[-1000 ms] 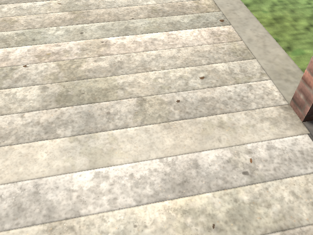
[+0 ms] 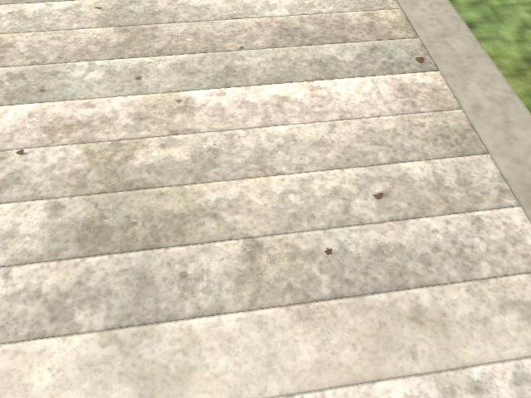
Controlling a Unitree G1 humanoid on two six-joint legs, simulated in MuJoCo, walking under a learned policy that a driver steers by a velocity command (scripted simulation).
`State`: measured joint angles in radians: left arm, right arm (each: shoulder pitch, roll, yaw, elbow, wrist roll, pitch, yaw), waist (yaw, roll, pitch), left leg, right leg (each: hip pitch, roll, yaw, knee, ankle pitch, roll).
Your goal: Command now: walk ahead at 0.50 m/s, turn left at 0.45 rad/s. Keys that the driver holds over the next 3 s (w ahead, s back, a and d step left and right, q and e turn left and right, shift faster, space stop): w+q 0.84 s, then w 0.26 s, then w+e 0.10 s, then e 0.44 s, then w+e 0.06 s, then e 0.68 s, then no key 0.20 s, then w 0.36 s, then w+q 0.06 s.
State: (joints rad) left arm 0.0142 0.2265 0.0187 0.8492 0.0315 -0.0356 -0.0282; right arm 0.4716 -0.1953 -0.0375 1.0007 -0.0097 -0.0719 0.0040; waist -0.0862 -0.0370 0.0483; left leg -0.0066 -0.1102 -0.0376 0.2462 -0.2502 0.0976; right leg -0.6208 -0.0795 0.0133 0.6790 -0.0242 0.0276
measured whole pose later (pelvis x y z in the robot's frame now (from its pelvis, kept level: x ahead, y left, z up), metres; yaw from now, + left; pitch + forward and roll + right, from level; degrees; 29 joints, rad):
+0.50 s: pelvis +0.26 -0.02 +0.00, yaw +17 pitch +1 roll -2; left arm 0.39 0.23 0.05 0.94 0.02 -0.10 0.00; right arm 0.09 -0.27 -0.06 0.78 -0.03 0.00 0.07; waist 0.04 0.04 0.05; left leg -0.66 0.07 0.02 0.84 -0.06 0.05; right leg -0.01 0.01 -0.23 0.25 -0.26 -0.02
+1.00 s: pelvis +0.49 +0.13 +0.00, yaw +34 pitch +1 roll +0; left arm 0.12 0.26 0.04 0.76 0.04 -0.01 -0.03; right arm 0.39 -0.26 -0.06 0.87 0.00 -0.06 0.01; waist -0.05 -0.05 0.04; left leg -0.05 -0.15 -0.07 0.25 -0.20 0.14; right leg -0.68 -0.13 0.01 0.86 -0.09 0.04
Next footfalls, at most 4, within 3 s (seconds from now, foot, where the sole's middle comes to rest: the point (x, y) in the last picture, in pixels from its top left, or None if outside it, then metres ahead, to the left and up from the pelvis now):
0.12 right None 0.25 -0.12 -0.78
0.66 left None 0.45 0.15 -0.78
1.22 right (170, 278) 0.81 0.21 -0.78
1.78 left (100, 290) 0.79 0.40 -0.78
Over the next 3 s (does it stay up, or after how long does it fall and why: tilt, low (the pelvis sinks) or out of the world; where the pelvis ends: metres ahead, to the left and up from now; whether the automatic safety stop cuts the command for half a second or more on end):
stays up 0.87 0.27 0.00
